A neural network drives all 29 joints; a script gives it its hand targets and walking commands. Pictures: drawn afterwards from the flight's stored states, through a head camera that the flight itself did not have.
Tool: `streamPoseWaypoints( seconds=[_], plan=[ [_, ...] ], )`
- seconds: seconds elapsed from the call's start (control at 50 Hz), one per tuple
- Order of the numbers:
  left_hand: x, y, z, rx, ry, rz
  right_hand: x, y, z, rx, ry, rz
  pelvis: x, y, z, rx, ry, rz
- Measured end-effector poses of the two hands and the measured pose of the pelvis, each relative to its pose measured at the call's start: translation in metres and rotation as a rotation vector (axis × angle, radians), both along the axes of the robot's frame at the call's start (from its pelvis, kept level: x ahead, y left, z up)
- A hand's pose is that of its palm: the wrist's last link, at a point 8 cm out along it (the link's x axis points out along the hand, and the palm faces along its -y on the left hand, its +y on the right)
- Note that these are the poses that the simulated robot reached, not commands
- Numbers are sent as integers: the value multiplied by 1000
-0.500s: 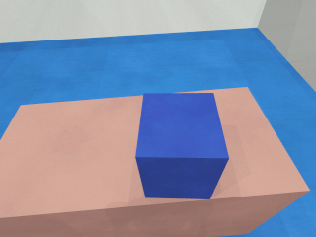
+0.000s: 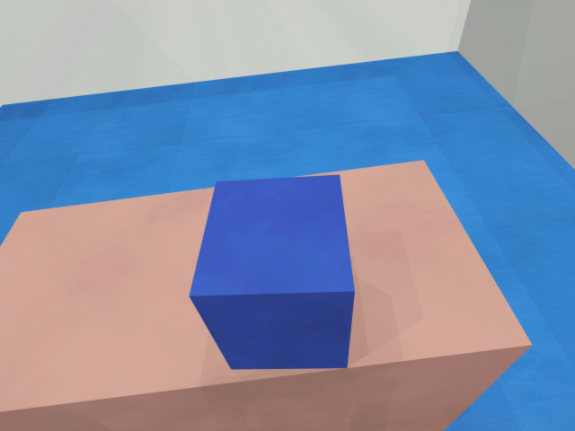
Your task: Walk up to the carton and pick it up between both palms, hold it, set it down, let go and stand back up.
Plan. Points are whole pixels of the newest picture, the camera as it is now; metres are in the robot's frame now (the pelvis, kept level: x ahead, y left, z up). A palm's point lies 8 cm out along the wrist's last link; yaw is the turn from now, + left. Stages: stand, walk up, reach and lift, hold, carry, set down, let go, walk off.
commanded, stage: walk up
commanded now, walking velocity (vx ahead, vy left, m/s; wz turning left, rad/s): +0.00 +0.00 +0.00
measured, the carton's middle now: (282, 276) +0.38 +0.04 -0.02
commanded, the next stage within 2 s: stand in 0.28 s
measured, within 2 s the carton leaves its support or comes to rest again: neither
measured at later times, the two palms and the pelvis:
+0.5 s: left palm out of the picture -0.01 +0.20 -0.14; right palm out of the picture -0.01 -0.21 -0.15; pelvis +0.02 -0.01 +0.00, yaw +0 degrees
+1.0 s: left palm out of the picture +0.16 +0.24 -0.15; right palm out of the picture +0.13 -0.25 -0.14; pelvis -0.02 +0.00 -0.03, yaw +1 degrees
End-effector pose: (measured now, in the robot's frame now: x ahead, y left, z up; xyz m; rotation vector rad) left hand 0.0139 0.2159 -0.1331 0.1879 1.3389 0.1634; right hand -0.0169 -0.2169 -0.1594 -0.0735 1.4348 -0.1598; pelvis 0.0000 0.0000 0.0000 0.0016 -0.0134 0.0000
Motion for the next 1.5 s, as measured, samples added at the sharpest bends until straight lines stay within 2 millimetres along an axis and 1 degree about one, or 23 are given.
streamPoseWaypoints(
  seconds=[0.16,0.38,0.6,0.84,0.86,0.88,0.9,0.94,0.96,1.0,1.02,1.04,1.06,1.1,1.12,1.16,1.2,1.24,1.3,1.34,1.38,1.44,1.5],
  plan=[
    [-9,-12,-4,-31,33,29,1,7,6,17,24,9,7,-9,3,-2,-3,2],
    [-25,-16,-5,-46,99,40,3,8,8,9,47,4,14,-9,4,-2,0,-5],
    [-19,-15,-6,-44,101,35,3,16,6,19,54,0,19,-7,3,1,-2,-7],
    [-15,-14,-8,-54,106,43,-3,19,6,24,78,0,20,-5,2,3,7,-7],
    [-9,-11,-12,-62,140,56,4,17,2,27,78,3,16,-5,-1,7,31,3],
    [3,-5,-18,-63,168,70,16,10,-2,23,75,-1,11,-6,-6,10,53,17],
    [20,2,-24,-57,181,83,32,0,-4,4,61,-4,5,-6,-11,15,74,23],
    [66,14,-30,-61,145,105,77,-20,-3,-37,-24,-10,-5,-5,-21,25,115,18],
    [93,19,-28,-67,99,104,103,-26,2,-50,-84,-8,-9,-4,-26,27,137,15],
    [146,23,-15,-80,-16,70,151,-31,16,-59,-199,11,-16,-1,-31,22,170,12],
    [168,23,-5,-84,-74,42,171,-29,24,-57,-250,23,-19,1,-33,23,172,13],
    [181,22,3,-81,-94,13,186,-25,32,-48,-293,32,-22,3,-34,21,165,14],
    [181,21,7,-72,-56,-7,197,-19,41,-34,-330,33,-25,5,-32,17,151,12],
    [170,16,15,-87,-21,-34,205,-4,55,-2,-373,20,-28,10,-26,4,113,4],
    [161,12,19,-101,-15,-38,203,2,59,11,-384,12,-29,12,-23,-1,95,1],
    [141,6,25,-131,-14,-28,191,14,60,32,-383,0,-30,16,-17,-8,64,-1],
    [119,2,29,-144,-20,-13,170,23,55,42,-357,1,-32,19,-12,-13,43,2],
    [101,4,30,-136,-33,-1,146,30,49,49,-325,7,-36,21,-10,-16,33,5],
    [84,12,27,-102,-57,6,114,35,41,47,-300,13,-44,22,-10,-14,38,3],
    [81,17,25,-80,-74,1,100,35,39,39,-304,17,-50,23,-11,-12,48,-3],
    [84,22,24,-68,-100,-10,91,33,40,31,-325,14,-56,24,-12,-8,60,-12],
    [94,24,28,-61,-160,-31,86,29,44,20,-377,11,-63,25,-13,-4,66,-23],
    [103,22,35,-67,-221,-45,86,26,52,13,-434,11,-68,25,-12,-2,46,-31]
  ],
)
